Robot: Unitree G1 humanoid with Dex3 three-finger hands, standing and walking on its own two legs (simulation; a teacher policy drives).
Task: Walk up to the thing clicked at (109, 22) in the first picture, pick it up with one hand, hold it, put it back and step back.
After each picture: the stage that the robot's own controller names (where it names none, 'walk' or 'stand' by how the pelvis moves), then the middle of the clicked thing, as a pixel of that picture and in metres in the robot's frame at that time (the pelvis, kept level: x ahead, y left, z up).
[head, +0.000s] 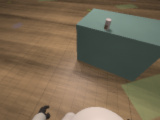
stand; (107, 24) +1.07 -0.18 +0.02
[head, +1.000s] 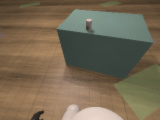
walk; (88, 25) +0.97 +0.09 +0.05
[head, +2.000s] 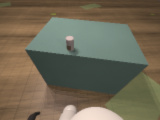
walk; (70, 43) +0.59 +0.22 +0.05
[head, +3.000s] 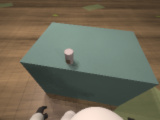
stand; (69, 56) +0.46 +0.19 +0.03
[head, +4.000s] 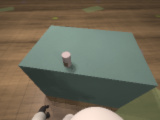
stand; (66, 59) +0.45 +0.20 +0.02
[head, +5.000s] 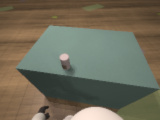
stand; (65, 62) +0.42 +0.20 +0.02
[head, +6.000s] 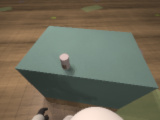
stand; (65, 61) +0.42 +0.21 +0.02
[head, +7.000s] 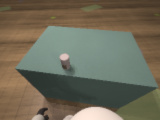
stand; (65, 61) +0.42 +0.20 +0.02
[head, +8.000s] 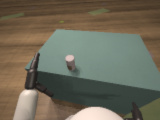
rise first; (70, 63) +0.42 +0.19 +0.02
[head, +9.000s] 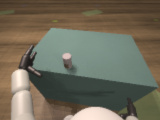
go down; (67, 61) +0.44 +0.19 +0.03
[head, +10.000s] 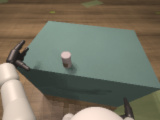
go down; (66, 60) +0.42 +0.18 +0.03
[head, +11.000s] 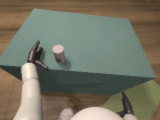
close in; (59, 54) +0.43 +0.19 +0.05
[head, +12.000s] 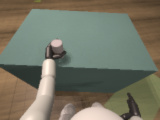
close; (58, 49) +0.46 +0.20 +0.08
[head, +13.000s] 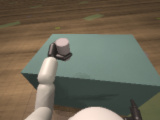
lift; (63, 50) +0.35 +0.16 +0.25
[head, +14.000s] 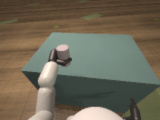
hold; (64, 56) +0.34 +0.17 +0.20
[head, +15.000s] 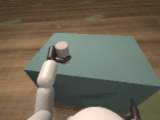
hold; (63, 53) +0.33 +0.17 +0.23
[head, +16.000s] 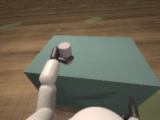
hold; (66, 53) +0.34 +0.16 +0.23
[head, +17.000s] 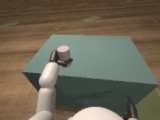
crouch; (64, 56) +0.34 +0.16 +0.20
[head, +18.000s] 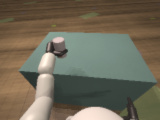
crouch; (60, 48) +0.40 +0.20 +0.21
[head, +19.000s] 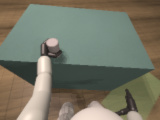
lower; (54, 48) +0.46 +0.21 +0.08
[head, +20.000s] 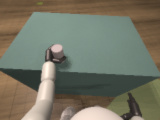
lower; (58, 54) +0.42 +0.20 +0.08
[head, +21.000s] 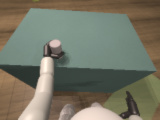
lower; (56, 49) +0.45 +0.20 +0.08
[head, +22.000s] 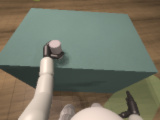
lower; (56, 50) +0.45 +0.20 +0.08
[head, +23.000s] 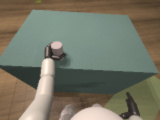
loosen; (58, 51) +0.44 +0.20 +0.08
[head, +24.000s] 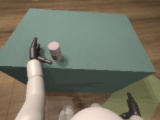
withdraw; (55, 51) +0.44 +0.21 +0.07
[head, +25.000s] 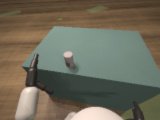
sink last; (69, 59) +0.43 +0.20 +0.04
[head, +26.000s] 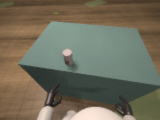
stand; (68, 57) +0.44 +0.19 +0.03
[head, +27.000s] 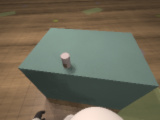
stand; (66, 60) +0.44 +0.21 +0.03
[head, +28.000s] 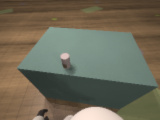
stand; (65, 61) +0.43 +0.21 +0.02
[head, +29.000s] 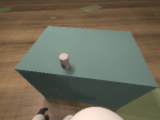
stand; (64, 61) +0.42 +0.21 +0.02
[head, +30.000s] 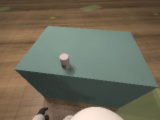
stand; (65, 61) +0.42 +0.21 +0.02
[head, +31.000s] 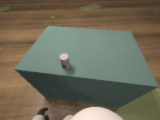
stand; (65, 61) +0.42 +0.21 +0.02
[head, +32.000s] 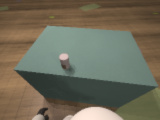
walk; (64, 61) +0.42 +0.21 +0.02
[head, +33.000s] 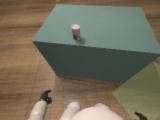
walk; (76, 32) +0.65 +0.16 +0.05
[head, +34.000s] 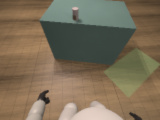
walk; (75, 14) +1.00 +0.20 +0.05
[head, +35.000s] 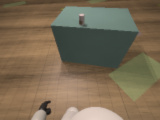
stand; (81, 19) +1.07 +0.17 +0.04
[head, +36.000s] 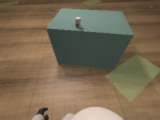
stand; (78, 22) +1.04 +0.19 +0.02
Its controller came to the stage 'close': yes
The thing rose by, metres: 0.22
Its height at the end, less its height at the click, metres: +0.00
